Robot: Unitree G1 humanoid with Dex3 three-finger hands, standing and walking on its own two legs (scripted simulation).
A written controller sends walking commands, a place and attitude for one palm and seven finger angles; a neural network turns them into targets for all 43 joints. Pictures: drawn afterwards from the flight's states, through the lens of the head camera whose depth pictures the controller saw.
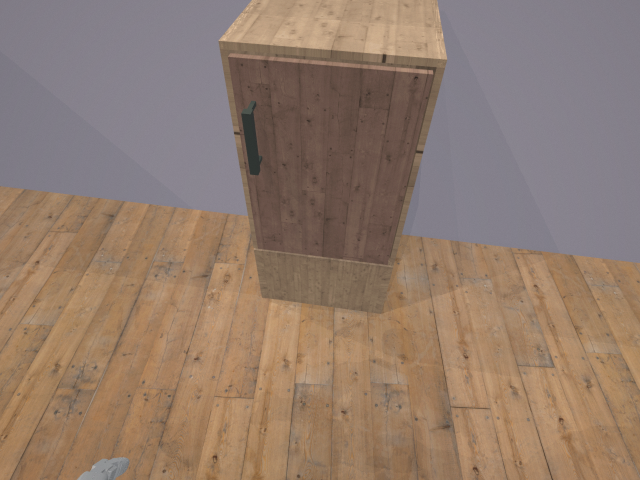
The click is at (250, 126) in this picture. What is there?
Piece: cupboard door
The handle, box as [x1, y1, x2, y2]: [241, 101, 261, 174]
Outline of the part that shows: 251,101 246,109 243,109 241,115 250,174 258,174 261,156 259,156 257,153 252,112 255,106 255,101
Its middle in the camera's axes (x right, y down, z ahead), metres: -0.15 -0.23 +0.88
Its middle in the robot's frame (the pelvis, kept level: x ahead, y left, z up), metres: +0.80 +0.20 -0.03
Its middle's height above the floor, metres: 0.74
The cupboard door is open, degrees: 0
